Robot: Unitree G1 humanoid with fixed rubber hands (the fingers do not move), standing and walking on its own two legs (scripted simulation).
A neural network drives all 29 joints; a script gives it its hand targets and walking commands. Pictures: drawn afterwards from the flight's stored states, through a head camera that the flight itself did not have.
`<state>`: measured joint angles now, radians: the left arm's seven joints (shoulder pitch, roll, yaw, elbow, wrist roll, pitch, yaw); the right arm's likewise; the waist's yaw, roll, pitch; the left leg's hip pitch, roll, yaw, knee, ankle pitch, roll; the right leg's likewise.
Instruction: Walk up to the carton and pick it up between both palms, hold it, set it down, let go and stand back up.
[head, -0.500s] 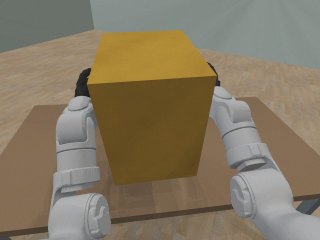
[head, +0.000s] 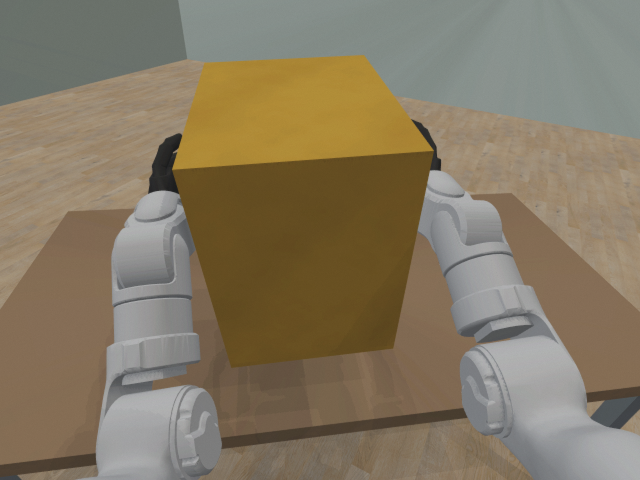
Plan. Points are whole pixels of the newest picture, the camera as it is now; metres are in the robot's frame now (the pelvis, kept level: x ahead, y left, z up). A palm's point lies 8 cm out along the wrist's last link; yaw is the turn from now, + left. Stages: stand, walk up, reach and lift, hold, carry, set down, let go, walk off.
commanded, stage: set down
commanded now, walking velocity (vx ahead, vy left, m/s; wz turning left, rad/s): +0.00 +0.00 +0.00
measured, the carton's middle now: (299, 206) +0.39 +0.00 +0.22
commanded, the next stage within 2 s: none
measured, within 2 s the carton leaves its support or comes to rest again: neither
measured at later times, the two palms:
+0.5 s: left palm (169, 198) +0.40 +0.16 +0.23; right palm (407, 188) +0.40 -0.14 +0.24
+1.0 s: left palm (170, 218) +0.39 +0.16 +0.20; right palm (399, 209) +0.40 -0.13 +0.20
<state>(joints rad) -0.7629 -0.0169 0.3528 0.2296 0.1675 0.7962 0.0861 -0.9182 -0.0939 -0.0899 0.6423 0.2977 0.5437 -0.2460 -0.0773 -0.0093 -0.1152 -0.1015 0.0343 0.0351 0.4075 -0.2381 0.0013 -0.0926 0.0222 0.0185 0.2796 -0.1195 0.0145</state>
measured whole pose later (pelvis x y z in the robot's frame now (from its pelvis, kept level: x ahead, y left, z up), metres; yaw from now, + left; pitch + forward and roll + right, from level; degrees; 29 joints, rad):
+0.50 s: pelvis +0.01 +0.00 +0.00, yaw +0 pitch -7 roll -2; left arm -0.80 -0.02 0.44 0.40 0.27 0.57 -0.02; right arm -0.92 -0.05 -0.09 0.84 0.13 0.21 -0.18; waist -0.08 -0.01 -0.04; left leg -0.02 0.03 0.03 0.40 -0.26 0.00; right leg -0.02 0.02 0.02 0.28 -0.15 0.01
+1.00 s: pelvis +0.01 +0.00 +0.00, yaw +0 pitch -7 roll -2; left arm -0.75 -0.02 0.37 0.41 0.27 0.54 0.00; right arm -0.84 -0.05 -0.09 0.84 0.13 0.15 -0.17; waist -0.04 -0.01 -0.02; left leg -0.02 0.03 0.03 0.40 -0.27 0.00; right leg -0.01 0.02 0.02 0.28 -0.15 0.01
